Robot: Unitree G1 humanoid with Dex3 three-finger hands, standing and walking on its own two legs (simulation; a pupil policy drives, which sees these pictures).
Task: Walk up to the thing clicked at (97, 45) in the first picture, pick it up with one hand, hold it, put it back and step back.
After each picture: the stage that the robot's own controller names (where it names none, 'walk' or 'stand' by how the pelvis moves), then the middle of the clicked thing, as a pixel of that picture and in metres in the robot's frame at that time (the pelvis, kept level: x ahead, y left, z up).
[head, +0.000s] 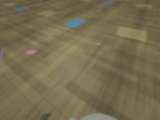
stand; (98, 46) +1.77 -0.20 -0.72
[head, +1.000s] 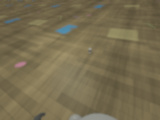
walk; (89, 50) +1.63 +0.11 -0.70
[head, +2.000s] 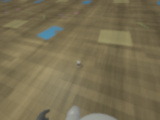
walk; (78, 63) +1.07 +0.27 -0.72
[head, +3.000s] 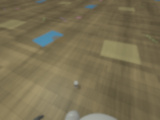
walk; (76, 84) +0.64 +0.22 -0.71
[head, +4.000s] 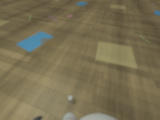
walk; (70, 99) +0.39 +0.20 -0.70
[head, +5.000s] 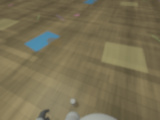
stand; (73, 102) +0.33 +0.19 -0.71
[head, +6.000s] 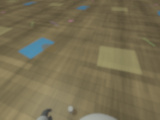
stand; (70, 109) +0.28 +0.21 -0.73
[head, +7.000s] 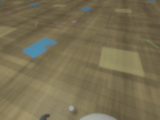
stand; (71, 109) +0.30 +0.20 -0.73
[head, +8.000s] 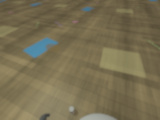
stand; (71, 109) +0.29 +0.20 -0.73
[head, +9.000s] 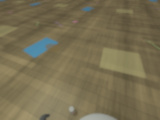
stand; (71, 110) +0.29 +0.20 -0.73
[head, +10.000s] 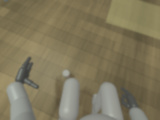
go down; (66, 74) +0.38 +0.21 -0.39
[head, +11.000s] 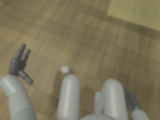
go down; (65, 70) +0.39 +0.22 -0.31
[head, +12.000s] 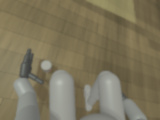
close in; (46, 66) +0.37 +0.25 -0.23
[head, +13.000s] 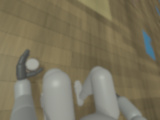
close; (31, 66) +0.37 +0.26 -0.22
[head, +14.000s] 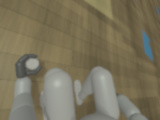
lift; (31, 65) +0.37 +0.25 -0.23
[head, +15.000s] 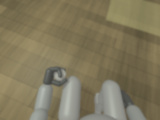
lift; (60, 76) +0.30 +0.22 -0.07
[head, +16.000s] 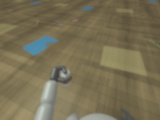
hold; (65, 77) +0.32 +0.17 +0.05
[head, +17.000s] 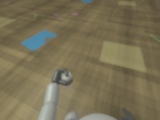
hold; (66, 80) +0.32 +0.17 -0.01
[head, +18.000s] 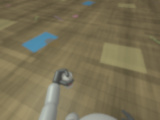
hold; (67, 80) +0.32 +0.16 +0.00
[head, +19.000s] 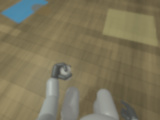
crouch; (66, 73) +0.36 +0.17 -0.07
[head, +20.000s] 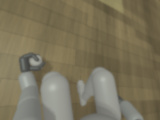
lower; (36, 63) +0.39 +0.24 -0.22
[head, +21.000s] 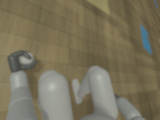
lower; (26, 61) +0.40 +0.26 -0.23
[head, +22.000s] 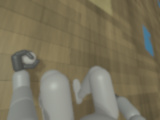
lower; (29, 60) +0.40 +0.26 -0.23
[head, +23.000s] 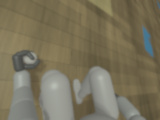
lower; (30, 60) +0.39 +0.26 -0.23
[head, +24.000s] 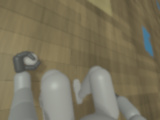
loosen; (30, 61) +0.39 +0.25 -0.23
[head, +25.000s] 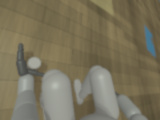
withdraw; (33, 64) +0.38 +0.23 -0.23
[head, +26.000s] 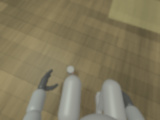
walk; (70, 70) +0.40 +0.18 -0.33
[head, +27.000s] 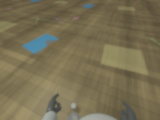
stand; (73, 106) +0.32 +0.16 -0.66
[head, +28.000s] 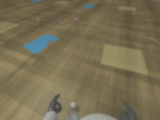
stand; (73, 105) +0.33 +0.17 -0.67
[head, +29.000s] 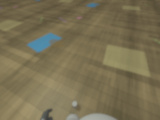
stand; (74, 104) +0.33 +0.16 -0.70
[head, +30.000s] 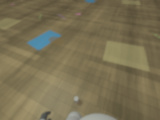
walk; (76, 99) +0.37 +0.15 -0.71
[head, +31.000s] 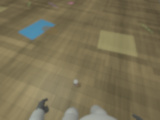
walk; (75, 82) +0.54 +0.14 -0.70
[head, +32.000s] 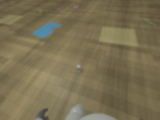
walk; (78, 68) +0.85 +0.24 -0.70
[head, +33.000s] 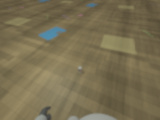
stand; (80, 69) +0.96 +0.18 -0.71
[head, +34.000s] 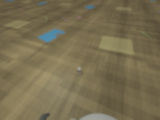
stand; (79, 70) +0.97 +0.19 -0.73
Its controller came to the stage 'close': yes
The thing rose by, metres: 0.72
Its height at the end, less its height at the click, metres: +0.00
